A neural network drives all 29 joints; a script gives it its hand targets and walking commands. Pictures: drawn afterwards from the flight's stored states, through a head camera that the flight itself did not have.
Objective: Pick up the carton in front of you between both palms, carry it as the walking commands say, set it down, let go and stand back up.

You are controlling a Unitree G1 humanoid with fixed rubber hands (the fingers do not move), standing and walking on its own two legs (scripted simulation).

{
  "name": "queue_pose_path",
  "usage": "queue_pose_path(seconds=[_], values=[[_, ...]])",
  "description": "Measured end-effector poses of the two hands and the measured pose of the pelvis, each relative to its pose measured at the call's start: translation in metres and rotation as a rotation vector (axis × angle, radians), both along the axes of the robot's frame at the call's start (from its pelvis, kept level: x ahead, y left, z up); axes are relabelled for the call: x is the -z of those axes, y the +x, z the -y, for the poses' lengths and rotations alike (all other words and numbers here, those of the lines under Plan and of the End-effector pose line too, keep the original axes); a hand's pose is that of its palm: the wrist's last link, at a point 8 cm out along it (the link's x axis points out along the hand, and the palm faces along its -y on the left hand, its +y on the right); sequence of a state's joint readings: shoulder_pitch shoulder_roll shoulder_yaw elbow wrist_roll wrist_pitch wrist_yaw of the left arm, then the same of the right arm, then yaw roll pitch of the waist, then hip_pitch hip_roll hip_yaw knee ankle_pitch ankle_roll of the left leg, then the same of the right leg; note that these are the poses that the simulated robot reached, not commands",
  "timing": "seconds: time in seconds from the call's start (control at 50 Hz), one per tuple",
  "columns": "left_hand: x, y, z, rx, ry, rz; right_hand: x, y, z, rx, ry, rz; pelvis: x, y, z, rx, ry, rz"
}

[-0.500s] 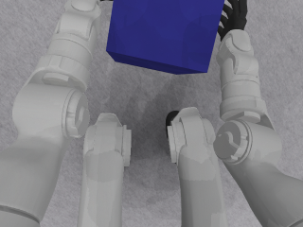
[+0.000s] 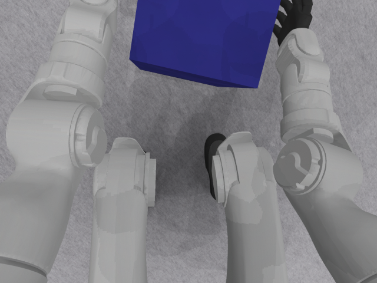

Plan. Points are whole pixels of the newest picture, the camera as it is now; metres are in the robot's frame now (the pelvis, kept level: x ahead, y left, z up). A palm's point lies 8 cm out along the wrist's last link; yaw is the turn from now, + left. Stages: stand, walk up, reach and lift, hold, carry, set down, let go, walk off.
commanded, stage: set down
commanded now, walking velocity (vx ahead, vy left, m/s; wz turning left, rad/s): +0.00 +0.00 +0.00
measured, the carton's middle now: (196, 26) +0.52 -0.04 -0.25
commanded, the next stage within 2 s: let go in 1.34 s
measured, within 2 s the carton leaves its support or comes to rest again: neither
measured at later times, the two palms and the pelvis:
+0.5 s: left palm out of the picture +0.58 +0.15 -0.13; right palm (317, 25) +0.50 -0.22 -0.13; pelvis +0.00 -0.01 +0.01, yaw +0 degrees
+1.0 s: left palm out of the picture +0.58 +0.16 +0.03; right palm out of the picture +0.50 -0.22 +0.03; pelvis +0.01 -0.01 +0.13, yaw +1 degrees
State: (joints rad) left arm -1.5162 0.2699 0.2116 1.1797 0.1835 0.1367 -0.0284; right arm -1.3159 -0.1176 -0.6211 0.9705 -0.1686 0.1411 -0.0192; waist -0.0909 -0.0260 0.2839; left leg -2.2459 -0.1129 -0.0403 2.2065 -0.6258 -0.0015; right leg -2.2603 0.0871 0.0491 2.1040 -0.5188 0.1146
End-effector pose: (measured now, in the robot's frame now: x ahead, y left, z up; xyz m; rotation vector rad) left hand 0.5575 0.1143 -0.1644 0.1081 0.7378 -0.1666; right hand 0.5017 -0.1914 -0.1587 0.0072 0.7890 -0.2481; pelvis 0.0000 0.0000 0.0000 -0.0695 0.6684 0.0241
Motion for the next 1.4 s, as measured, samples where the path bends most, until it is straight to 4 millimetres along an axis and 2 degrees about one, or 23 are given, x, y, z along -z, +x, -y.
queue_pose_path(seconds=[0.08,0.2,0.26,0.34,0.42,0.5,0.7,0.92,1.28,1.4], values=[[0.012,-0.003,-0.006,-0.013,0.024,-0.002,0.009,-0.002,0.002,-0.007,-0.019,-0.004,0.001,-0.001,0.001,-0.002,0.001,0.011],[0.037,-0.010,-0.039,-0.086,0.077,-0.023,0.027,-0.011,0.023,0.042,-0.045,-0.029,0.003,0.001,0.005,-0.006,0.001,0.014],[0.036,-0.005,-0.046,-0.094,0.076,0.005,0.027,-0.008,0.033,0.053,-0.052,-0.005,0.006,0.001,0.007,-0.004,0.003,0.014],[0.024,0.007,-0.044,-0.098,0.061,0.056,0.020,-0.001,0.036,0.055,-0.045,0.040,0.009,0.001,0.009,-0.001,0.006,0.013],[-0.001,0.016,-0.038,-0.095,0.059,0.108,0.002,0.004,0.030,0.059,-0.029,0.094,0.006,0.001,0.011,0.008,0.009,0.011],[-0.035,0.019,-0.034,-0.092,0.067,0.130,-0.028,0.003,0.024,0.068,-0.018,0.134,-0.009,0.001,0.012,0.014,0.016,0.001],[-0.110,0.018,-0.038,-0.109,0.070,0.091,-0.103,-0.003,0.026,0.083,-0.024,0.132,-0.064,0.004,0.012,0.016,0.022,-0.086],[-0.168,0.021,-0.048,-0.098,0.069,0.111,-0.164,0.000,0.026,0.079,-0.037,0.151,-0.113,0.010,0.011,0.009,0.020,-0.150],[-0.283,0.021,-0.051,-0.079,0.069,0.098,-0.279,-0.006,0.031,0.077,-0.034,0.158,-0.214,0.030,0.007,-0.001,0.023,-0.159],[-0.314,0.018,-0.052,-0.082,0.076,0.091,-0.309,-0.007,0.030,0.060,-0.035,0.153,-0.244,0.037,0.008,-0.004,0.029,-0.142]])
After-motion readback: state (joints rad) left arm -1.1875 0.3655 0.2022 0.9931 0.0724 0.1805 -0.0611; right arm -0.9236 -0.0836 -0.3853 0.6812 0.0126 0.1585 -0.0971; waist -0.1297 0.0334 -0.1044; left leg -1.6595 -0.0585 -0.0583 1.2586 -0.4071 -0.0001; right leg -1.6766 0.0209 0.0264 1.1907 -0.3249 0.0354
